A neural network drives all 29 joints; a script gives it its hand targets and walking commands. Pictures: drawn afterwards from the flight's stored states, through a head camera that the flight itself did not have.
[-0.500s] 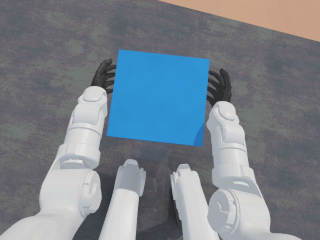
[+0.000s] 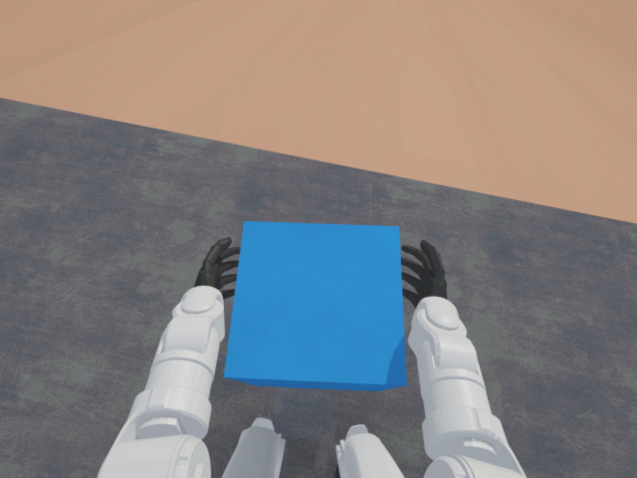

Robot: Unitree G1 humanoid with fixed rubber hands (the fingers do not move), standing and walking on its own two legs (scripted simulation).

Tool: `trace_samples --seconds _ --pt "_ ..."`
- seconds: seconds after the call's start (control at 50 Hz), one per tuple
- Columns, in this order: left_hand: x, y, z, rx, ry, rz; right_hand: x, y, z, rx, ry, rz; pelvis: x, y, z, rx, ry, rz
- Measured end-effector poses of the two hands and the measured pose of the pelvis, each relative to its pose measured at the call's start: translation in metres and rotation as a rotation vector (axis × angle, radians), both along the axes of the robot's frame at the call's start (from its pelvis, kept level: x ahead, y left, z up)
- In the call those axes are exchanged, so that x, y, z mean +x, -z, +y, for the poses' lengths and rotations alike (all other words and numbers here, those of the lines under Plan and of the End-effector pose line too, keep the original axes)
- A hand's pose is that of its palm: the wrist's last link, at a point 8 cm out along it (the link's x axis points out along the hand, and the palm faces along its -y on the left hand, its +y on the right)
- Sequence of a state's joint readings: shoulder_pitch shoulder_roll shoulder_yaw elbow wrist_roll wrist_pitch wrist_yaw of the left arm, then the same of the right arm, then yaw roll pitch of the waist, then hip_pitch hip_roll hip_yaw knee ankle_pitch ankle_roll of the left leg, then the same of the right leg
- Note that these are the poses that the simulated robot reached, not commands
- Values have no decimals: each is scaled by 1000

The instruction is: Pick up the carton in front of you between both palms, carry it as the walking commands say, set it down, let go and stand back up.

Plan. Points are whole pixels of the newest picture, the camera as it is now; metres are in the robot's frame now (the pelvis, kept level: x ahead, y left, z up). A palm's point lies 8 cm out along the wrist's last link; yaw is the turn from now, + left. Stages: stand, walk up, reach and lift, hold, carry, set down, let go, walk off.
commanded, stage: reach and lift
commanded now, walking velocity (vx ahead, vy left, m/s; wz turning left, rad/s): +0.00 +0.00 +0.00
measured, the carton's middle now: (318, 316) +0.36 +0.00 -0.12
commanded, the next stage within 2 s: hold in 1.54 s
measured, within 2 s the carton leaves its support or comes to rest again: neither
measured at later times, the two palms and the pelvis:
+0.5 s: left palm (189, 277) +0.32 +0.14 +0.10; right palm (491, 274) +0.33 -0.15 +0.11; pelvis +0.04 +0.00 +0.10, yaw +0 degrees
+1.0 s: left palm (180, 272) +0.32 +0.15 +0.12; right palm (499, 271) +0.32 -0.15 +0.13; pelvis +0.02 +0.00 +0.10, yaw +0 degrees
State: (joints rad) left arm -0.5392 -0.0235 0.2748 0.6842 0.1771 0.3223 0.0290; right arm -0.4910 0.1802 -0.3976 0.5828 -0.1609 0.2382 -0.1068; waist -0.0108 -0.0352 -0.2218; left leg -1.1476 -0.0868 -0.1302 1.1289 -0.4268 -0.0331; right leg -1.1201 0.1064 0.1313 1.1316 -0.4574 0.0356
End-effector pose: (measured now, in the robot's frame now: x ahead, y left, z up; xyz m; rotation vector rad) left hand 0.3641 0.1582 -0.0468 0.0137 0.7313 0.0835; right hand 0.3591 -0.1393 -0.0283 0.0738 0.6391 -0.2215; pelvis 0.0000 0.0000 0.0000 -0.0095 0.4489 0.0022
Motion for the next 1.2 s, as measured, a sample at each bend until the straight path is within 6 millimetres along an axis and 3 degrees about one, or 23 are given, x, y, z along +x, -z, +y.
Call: trace_samples --seconds 0.3,0.54,0.84,1.2 --pt "-26 -90 -8 9 -35 -4 -15 -89 -8 -24 -55 0 33 -72 -2 10 -7 -225" --pt "-47 -154 -14 39 -43 -24 -30 -149 -14 -51 -96 -14 39 -98 -2 14 1 -435" --pt "-53 -162 -11 44 -43 -1 -38 -156 -10 -65 -98 18 16 -96 -2 13 -3 -502" --pt "-45 -172 -11 54 -33 -9 -31 -166 -11 -74 -99 18 29 -101 1 13 5 -507"
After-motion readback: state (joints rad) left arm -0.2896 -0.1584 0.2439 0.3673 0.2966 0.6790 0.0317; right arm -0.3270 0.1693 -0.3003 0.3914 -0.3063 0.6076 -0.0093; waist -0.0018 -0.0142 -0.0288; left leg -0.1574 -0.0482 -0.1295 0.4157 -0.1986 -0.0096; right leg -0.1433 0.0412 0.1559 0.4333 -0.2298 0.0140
